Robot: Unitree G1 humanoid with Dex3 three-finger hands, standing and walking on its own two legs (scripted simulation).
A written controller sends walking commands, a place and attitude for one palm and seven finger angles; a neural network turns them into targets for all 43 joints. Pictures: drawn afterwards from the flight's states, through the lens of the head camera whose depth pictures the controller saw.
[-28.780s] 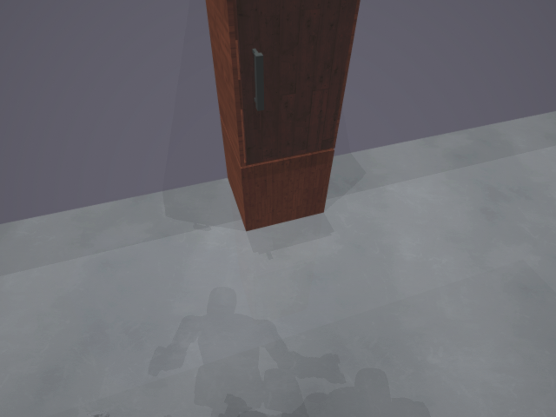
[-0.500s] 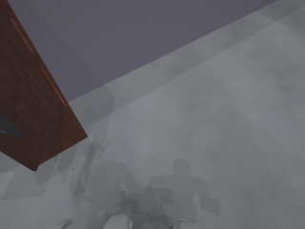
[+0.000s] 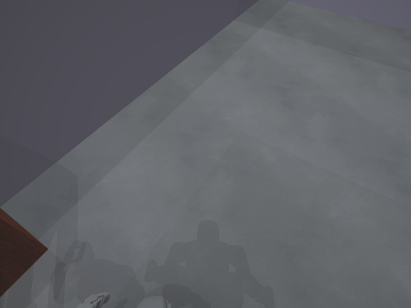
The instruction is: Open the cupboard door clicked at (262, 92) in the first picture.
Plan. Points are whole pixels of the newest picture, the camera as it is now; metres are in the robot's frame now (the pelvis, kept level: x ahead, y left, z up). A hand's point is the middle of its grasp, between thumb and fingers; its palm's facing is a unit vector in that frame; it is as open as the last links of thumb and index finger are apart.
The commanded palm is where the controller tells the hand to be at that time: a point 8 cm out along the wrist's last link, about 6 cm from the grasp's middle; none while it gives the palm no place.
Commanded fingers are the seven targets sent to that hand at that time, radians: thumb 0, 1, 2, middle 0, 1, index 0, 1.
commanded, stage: walk to a spot facing it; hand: left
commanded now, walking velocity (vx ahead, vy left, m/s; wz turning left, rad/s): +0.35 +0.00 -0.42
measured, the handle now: out of the picture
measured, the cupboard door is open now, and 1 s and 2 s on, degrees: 50 50 50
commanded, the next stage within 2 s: turn to face it in 1.18 s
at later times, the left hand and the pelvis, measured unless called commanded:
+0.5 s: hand (170, 220) +0.35 +0.11 -0.16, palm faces -0.23 -0.95 -0.20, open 7.4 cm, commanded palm none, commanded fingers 0.00 0.90 0.90 -0.20 -0.30 -0.20 -0.30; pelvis +0.18 -0.05 -0.01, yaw -13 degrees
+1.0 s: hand (200, 169) +0.51 +0.03 -0.16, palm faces -0.26 -0.95 -0.17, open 7.4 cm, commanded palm none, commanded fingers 0.00 0.90 0.90 -0.20 -0.30 -0.20 -0.30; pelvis +0.38 -0.13 +0.00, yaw -16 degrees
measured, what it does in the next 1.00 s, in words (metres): walks ahead, turning right: left foot, then right foot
